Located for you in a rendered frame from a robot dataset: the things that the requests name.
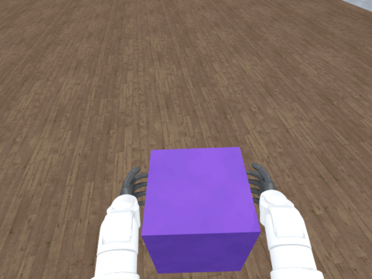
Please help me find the left robot hand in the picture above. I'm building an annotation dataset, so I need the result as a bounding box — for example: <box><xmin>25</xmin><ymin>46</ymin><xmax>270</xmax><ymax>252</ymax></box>
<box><xmin>119</xmin><ymin>166</ymin><xmax>148</xmax><ymax>206</ymax></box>

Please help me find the carton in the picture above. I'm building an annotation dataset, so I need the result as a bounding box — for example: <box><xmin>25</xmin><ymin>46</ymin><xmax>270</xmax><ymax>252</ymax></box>
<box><xmin>141</xmin><ymin>147</ymin><xmax>261</xmax><ymax>274</ymax></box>

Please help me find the right robot hand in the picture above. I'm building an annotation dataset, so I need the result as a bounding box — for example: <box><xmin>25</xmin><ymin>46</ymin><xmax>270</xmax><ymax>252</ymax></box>
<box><xmin>246</xmin><ymin>163</ymin><xmax>276</xmax><ymax>204</ymax></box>

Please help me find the right robot forearm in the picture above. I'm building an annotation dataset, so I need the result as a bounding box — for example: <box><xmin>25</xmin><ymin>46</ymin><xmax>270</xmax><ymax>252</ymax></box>
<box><xmin>259</xmin><ymin>190</ymin><xmax>324</xmax><ymax>279</ymax></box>

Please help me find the left robot forearm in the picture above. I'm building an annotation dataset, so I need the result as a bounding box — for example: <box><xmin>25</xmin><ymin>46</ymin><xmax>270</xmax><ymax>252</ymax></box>
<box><xmin>91</xmin><ymin>194</ymin><xmax>141</xmax><ymax>279</ymax></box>

